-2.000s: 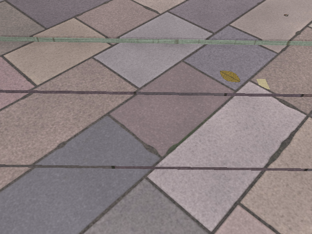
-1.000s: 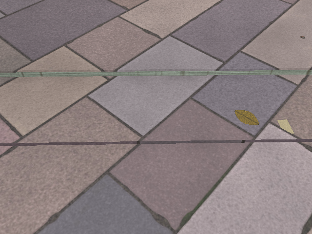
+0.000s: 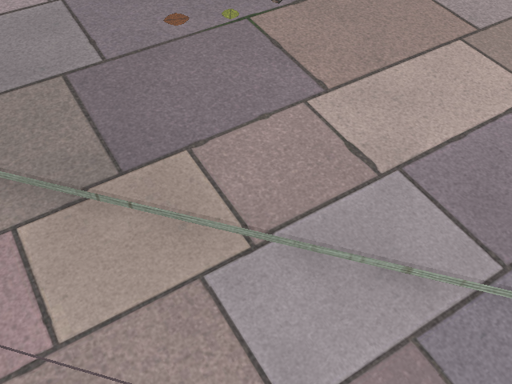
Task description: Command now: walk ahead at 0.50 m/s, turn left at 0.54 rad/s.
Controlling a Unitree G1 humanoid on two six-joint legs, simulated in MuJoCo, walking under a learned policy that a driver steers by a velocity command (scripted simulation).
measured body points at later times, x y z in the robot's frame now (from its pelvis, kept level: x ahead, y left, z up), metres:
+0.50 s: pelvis +0.25 -0.03 +0.02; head +0.28 -0.03 +0.46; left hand +0.25 +0.26 -0.10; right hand +0.49 -0.25 -0.08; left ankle +0.25 +0.11 -0.66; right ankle +0.30 -0.16 -0.73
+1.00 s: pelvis +0.44 +0.11 +0.01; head +0.47 +0.15 +0.46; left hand +0.53 +0.41 -0.10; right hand +0.56 -0.12 -0.11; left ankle +0.33 +0.15 -0.74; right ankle +0.64 +0.05 -0.67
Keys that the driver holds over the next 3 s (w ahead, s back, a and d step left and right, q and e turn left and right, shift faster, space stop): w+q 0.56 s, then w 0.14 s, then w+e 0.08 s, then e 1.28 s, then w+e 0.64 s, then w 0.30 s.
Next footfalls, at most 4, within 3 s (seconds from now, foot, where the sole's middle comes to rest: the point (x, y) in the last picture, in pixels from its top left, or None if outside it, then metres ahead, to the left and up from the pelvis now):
0.24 right None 0.34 -0.16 -0.76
0.66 left None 0.37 0.17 -0.77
1.10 right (210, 308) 0.68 0.12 -0.75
1.46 left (129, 337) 0.60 0.33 -0.75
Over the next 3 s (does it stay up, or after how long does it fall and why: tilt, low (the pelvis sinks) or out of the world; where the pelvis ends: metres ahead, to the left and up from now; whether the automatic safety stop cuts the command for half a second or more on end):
stays up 0.75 -0.06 0.02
